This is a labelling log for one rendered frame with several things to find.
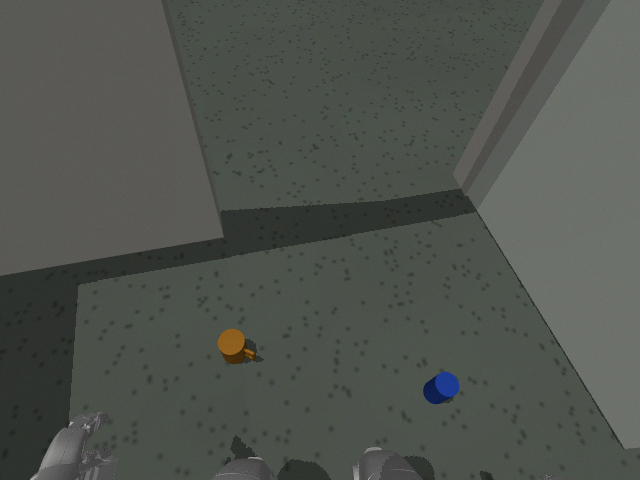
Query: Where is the left robot arm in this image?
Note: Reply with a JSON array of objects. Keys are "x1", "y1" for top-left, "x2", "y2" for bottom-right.
[{"x1": 30, "y1": 464, "x2": 81, "y2": 480}]

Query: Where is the left robot hand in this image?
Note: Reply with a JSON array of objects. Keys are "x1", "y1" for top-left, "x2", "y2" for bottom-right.
[{"x1": 38, "y1": 411, "x2": 119, "y2": 480}]

